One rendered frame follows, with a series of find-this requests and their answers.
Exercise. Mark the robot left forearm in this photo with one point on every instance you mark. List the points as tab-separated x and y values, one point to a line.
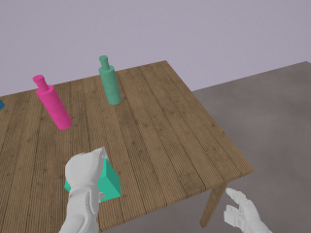
82	210

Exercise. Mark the table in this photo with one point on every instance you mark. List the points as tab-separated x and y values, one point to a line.
160	140

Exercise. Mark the robot right hand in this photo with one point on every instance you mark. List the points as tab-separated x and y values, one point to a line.
247	210

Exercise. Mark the robot left hand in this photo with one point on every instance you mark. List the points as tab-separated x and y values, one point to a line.
86	168

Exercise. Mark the sponge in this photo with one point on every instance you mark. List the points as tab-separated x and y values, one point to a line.
109	182

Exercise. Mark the robot right forearm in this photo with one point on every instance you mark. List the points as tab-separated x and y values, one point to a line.
255	226

